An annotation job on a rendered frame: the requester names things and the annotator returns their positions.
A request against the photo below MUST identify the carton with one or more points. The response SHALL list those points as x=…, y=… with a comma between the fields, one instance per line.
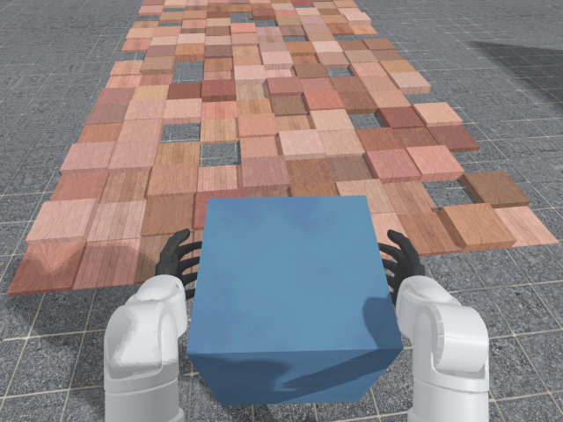
x=291, y=304

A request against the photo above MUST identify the robot right forearm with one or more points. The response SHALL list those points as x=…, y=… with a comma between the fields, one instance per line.
x=450, y=353

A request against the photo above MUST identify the robot left forearm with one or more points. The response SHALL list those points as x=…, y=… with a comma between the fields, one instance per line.
x=141, y=358

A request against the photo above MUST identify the robot right hand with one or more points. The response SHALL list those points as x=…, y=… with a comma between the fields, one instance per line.
x=408, y=261

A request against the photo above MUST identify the robot left hand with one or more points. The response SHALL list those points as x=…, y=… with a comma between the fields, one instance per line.
x=171, y=255

